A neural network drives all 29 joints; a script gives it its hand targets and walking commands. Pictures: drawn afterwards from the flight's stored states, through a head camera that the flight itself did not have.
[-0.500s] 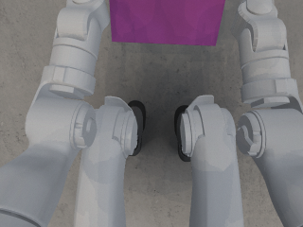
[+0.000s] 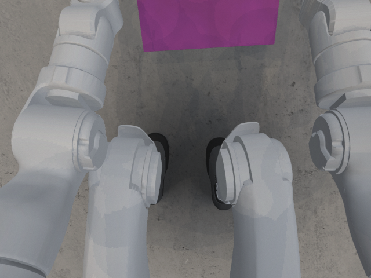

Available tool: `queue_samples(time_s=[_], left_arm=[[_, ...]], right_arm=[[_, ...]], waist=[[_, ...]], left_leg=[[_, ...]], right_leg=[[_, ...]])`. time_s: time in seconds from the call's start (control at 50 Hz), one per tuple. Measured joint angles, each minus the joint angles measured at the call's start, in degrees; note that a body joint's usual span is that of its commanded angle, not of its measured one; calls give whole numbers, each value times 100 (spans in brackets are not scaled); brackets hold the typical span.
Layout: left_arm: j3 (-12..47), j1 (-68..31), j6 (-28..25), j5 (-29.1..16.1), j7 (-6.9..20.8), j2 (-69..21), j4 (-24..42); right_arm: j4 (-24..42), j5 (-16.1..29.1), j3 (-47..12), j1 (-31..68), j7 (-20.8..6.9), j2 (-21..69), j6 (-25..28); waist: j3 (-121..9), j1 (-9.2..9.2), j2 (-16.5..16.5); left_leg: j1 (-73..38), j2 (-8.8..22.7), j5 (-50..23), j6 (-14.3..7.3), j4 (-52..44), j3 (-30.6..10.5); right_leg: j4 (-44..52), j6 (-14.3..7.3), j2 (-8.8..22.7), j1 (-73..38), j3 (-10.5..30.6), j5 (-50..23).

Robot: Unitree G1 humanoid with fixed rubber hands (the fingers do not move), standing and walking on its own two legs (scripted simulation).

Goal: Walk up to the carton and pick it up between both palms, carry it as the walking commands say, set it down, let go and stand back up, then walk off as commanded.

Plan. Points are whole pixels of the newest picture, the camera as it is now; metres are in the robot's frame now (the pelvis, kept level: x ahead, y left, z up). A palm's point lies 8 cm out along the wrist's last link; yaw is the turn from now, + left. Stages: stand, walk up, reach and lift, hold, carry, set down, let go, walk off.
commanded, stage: set down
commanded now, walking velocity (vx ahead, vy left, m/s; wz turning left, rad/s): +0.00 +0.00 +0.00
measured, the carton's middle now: out of the picture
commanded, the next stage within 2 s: none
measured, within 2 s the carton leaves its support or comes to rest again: neither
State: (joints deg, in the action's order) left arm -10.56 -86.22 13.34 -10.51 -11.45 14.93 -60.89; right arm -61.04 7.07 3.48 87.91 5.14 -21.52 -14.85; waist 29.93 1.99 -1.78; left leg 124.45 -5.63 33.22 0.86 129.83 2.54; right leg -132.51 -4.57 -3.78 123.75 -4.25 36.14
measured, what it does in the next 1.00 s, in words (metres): stands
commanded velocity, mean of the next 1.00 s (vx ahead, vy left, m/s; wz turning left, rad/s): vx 0.00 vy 0.00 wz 0.00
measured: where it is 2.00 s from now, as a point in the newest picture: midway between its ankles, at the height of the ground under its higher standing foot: (187, 182)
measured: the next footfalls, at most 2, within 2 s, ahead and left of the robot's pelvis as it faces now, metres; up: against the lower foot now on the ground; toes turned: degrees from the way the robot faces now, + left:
none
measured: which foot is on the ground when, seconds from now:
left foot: down 0.00-1.00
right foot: down 0.00-1.00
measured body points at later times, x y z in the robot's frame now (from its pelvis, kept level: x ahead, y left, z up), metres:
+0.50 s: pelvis +0.01 +0.00 -0.01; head +0.36 -0.04 +0.25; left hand +0.57 +0.12 -0.17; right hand +0.56 -0.20 -0.17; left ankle +0.12 +0.11 -0.32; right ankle +0.11 -0.09 -0.32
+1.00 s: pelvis +0.02 +0.00 -0.01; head +0.38 -0.04 +0.25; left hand +0.58 +0.13 -0.18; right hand +0.57 -0.20 -0.18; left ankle +0.12 +0.11 -0.32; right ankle +0.11 -0.09 -0.32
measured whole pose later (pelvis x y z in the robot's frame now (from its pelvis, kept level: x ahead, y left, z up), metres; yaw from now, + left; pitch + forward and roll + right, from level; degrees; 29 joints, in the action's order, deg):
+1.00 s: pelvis +0.02 +0.00 -0.01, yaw +0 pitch +30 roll +2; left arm -12.9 -82.4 7.9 -8.6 -5.3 14.8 -63.4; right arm -65.3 7.8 5.5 85.4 2.3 -20.6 -8.2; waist 25.6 1.9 -2.5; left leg 126.8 -5.6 37.5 0.5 134.1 3.0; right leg -136.7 -5.4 -3.5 125.7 -4.8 40.7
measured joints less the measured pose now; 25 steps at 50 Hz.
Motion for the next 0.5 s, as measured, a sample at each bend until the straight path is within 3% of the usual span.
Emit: queue_samples(time_s=[0.16,0.5], left_arm=[[177,83,-128,-95,155,102,-5],[-78,212,-350,-8,367,39,-286]], right_arm=[[-70,160,-23,-47,51,38,168],[-478,131,1,-52,-124,67,404]], waist=[[-3,-16,34],[-208,-32,14]], left_leg=[[0,17,101,34,126,-30],[101,21,172,52,292,-30]], right_leg=[[-107,-57,-8,10,-58,69],[-279,-118,11,121,-102,132]])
